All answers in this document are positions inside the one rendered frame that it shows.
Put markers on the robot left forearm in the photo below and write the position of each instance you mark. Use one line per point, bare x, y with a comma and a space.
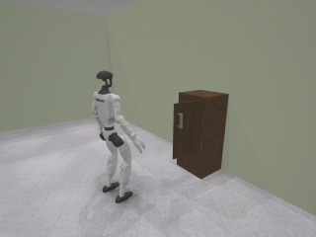
98, 120

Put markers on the robot left upper arm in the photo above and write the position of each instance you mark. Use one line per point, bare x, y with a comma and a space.
94, 105

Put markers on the robot right forearm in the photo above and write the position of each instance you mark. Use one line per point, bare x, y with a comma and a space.
126, 128

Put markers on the robot head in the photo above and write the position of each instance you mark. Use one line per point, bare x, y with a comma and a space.
104, 75

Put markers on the right robot hand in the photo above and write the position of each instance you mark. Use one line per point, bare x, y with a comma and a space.
137, 142

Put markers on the handle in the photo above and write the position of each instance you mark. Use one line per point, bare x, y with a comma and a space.
181, 121

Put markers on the left robot foot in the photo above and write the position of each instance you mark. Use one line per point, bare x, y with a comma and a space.
112, 186

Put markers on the robot right upper arm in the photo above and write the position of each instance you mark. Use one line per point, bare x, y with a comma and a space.
115, 100

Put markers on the cupboard door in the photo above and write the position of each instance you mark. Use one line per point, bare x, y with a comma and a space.
187, 140

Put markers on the left robot hand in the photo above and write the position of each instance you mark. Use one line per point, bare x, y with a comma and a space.
101, 128

